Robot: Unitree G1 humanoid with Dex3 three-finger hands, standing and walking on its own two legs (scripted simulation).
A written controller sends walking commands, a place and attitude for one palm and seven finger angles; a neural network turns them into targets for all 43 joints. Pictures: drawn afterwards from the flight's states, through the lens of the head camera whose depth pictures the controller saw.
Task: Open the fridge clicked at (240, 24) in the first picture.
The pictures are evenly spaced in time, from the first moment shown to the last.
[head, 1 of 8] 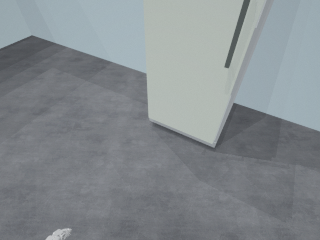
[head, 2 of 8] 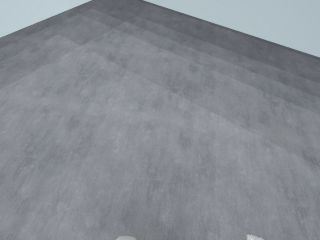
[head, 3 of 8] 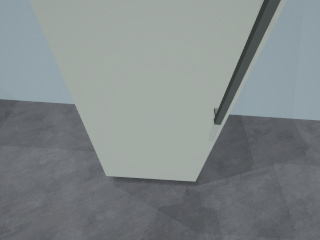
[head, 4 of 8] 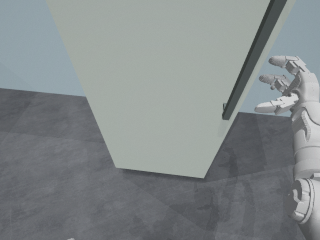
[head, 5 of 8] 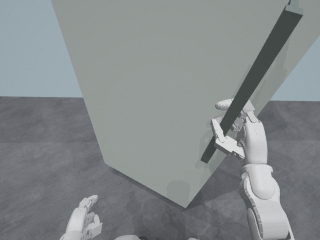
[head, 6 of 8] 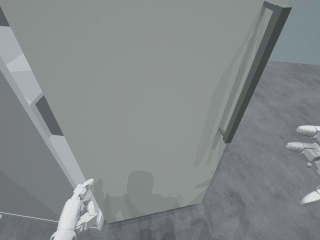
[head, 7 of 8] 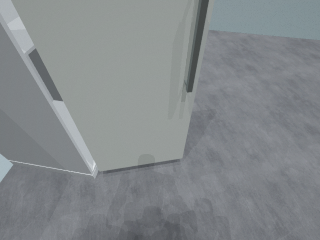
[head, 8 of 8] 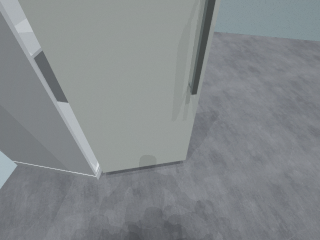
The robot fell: no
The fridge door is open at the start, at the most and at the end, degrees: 0 75 70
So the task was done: yes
